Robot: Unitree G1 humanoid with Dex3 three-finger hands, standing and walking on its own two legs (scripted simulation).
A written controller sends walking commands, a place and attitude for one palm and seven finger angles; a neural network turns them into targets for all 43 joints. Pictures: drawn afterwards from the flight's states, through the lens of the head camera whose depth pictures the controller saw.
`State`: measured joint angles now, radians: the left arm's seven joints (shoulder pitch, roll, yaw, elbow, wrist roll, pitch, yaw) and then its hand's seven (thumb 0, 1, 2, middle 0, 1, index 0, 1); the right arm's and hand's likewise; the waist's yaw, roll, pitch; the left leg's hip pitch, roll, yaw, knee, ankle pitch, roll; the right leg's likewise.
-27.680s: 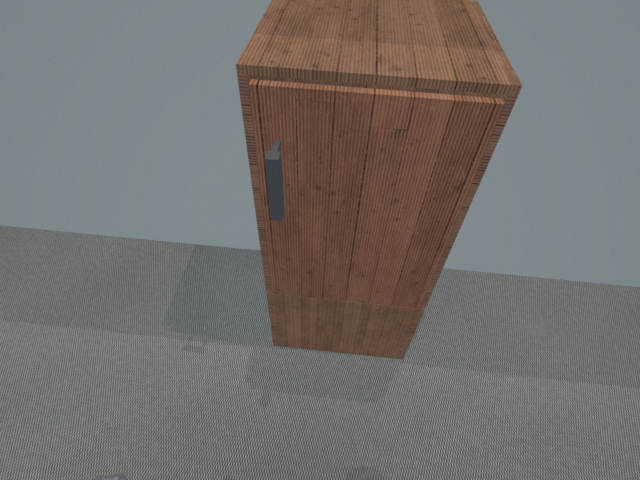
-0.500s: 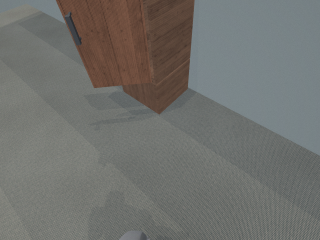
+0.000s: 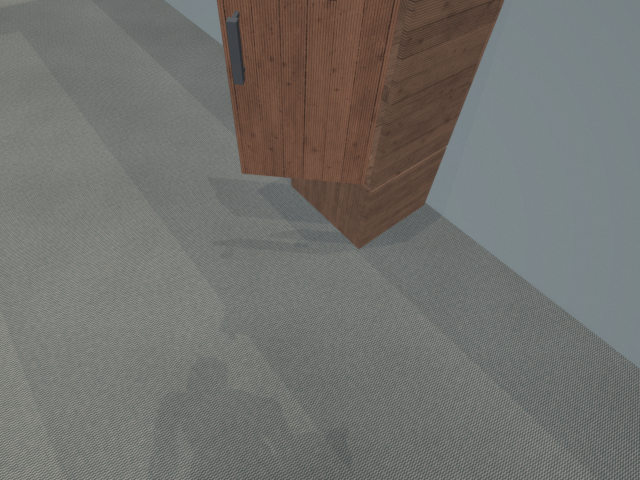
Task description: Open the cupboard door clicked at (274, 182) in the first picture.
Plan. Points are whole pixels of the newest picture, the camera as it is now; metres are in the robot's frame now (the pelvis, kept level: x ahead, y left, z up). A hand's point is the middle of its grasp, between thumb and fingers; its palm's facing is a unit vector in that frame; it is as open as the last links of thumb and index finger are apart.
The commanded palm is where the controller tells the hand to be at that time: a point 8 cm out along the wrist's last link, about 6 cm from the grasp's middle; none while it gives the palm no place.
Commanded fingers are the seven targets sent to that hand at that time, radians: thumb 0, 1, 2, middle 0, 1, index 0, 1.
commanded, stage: take the last steps up to it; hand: left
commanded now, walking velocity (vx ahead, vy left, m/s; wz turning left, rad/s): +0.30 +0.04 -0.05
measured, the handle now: (237, 48) +0.97 +0.31 +0.02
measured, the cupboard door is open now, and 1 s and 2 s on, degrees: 46 46 46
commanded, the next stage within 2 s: come to a stop and stand still in 0.80 s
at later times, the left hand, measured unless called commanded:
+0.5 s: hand (246, 363) +0.29 +0.15 -0.15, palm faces -0.03 -0.98 -0.19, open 7.4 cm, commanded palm none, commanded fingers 0.00 0.90 0.90 -0.20 -0.30 -0.20 -0.30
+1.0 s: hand (214, 332) +0.35 +0.22 -0.17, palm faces +0.03 -0.99 -0.14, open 7.4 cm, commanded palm none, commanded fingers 0.00 0.90 0.90 -0.20 -0.30 -0.20 -0.30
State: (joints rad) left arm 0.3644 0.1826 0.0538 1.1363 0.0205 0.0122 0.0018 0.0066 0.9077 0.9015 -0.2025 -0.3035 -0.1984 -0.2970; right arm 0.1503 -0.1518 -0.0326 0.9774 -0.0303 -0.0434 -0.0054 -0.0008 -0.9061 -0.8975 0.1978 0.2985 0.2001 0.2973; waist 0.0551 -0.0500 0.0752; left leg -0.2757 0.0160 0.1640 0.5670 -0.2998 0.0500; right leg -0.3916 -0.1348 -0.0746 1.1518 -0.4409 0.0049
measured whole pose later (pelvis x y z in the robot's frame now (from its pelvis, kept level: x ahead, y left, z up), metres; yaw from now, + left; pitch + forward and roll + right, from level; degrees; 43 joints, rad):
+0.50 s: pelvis +0.17 -0.01 +0.00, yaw -2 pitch -1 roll +0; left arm 0.12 0.14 0.04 0.98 0.01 -0.06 0.01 0.00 0.91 0.90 -0.20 -0.30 -0.20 -0.30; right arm 0.39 -0.13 -0.04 1.16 -0.02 0.00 -0.01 0.01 -0.91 -0.90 0.20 0.30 0.20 0.30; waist -0.04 0.02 0.10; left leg -0.35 0.05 0.06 1.14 -0.40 0.00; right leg -0.28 -0.02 -0.14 0.57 -0.27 -0.05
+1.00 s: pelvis +0.34 +0.05 +0.01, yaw -3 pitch +0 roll +0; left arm 0.25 0.16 0.04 1.10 0.01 0.00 0.01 0.00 0.91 0.90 -0.20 -0.30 -0.20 -0.30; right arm 0.18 -0.15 -0.03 1.03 -0.02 -0.06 -0.05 0.00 -0.94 -0.90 0.20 0.30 0.20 0.30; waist 0.03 -0.05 0.08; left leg -0.24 0.01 0.17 0.45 -0.21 0.07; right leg -0.44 -0.09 -0.05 1.02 -0.36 0.01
